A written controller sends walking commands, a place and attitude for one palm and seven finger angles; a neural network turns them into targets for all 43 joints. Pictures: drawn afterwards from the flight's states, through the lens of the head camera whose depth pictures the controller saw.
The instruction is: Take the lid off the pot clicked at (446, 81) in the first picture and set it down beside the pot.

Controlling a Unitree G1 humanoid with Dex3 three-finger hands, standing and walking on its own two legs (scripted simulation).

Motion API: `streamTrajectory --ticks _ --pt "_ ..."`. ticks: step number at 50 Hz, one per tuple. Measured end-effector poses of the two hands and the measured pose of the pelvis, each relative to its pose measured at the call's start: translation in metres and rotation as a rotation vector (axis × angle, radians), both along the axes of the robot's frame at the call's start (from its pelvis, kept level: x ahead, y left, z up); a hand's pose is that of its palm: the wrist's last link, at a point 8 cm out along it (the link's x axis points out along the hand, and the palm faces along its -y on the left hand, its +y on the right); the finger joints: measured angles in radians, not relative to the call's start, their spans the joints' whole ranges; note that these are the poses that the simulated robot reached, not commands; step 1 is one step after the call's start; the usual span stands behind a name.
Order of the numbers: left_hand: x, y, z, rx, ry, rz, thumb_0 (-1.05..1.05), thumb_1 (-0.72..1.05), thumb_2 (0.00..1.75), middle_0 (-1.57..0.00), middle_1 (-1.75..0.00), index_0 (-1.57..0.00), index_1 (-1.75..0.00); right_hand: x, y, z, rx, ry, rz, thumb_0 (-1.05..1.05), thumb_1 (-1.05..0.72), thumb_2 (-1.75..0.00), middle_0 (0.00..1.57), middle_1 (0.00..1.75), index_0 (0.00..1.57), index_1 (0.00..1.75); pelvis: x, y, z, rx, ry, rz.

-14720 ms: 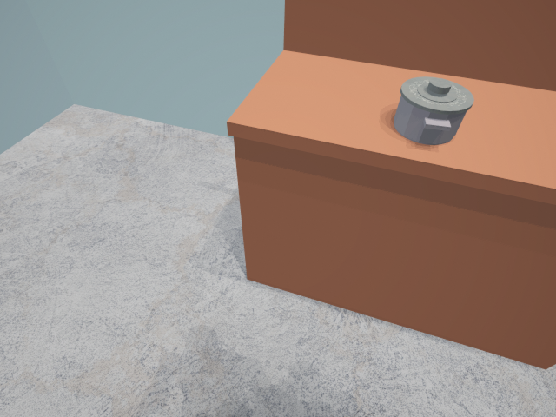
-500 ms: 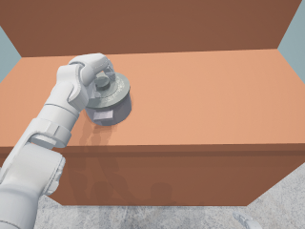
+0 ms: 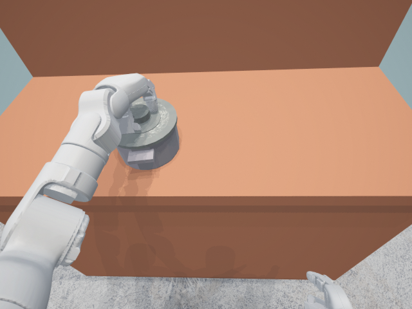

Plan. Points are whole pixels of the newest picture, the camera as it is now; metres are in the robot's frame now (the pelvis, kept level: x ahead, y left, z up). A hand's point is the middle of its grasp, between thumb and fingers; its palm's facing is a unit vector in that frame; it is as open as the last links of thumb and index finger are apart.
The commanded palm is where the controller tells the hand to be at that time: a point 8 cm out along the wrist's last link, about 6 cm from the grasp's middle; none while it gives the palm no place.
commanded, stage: close the fingers and squeeze the knob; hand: left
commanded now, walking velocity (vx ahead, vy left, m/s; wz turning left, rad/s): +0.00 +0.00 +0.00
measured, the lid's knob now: (138, 113) +0.48 +0.15 +0.13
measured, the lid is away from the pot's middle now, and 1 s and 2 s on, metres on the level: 0.00 0.00 0.00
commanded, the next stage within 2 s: lift the lid straight up in 0.98 s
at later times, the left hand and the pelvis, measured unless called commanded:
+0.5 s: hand (131, 114) +0.45 +0.16 +0.15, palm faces -0.33 -0.09 -0.94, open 7.6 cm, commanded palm +0.43 +0.16 +0.22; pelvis +0.00 +0.00 +0.00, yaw +0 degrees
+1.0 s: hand (131, 115) +0.44 +0.16 +0.15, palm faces -0.32 -0.08 -0.94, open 7.6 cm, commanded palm +0.43 +0.16 +0.22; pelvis +0.00 +0.00 +0.00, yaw +0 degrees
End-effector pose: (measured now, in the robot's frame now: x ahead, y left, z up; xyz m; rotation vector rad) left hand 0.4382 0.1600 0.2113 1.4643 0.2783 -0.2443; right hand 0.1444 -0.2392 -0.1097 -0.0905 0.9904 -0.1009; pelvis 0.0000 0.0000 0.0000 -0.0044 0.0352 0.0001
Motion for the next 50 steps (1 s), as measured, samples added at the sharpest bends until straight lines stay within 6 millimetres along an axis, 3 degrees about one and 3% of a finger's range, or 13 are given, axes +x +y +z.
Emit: streamTrajectory --ticks 23,50 --pt "0.007 0.001 0.000 0.005 0.005 -0.002 0.00 0.22 0.77 -0.67 -0.94 -0.67 -0.93 -0.010 -0.004 -0.003 -0.015 0.041 -0.017 0.00 -0.91 -0.90 0.20 0.30 0.19 0.30 0.003 0.003 0.000 -0.002 0.011 -0.001" --pt "0.004 0.000 0.000 0.016 -0.005 0.001 0.01 0.26 0.77 -0.64 -0.93 -0.64 -0.93 -0.002 0.000 -0.003 -0.006 0.027 0.000 0.00 -0.91 -0.90 0.20 0.30 0.19 0.30 0.004 0.003 0.000 -0.001 0.007 0.004"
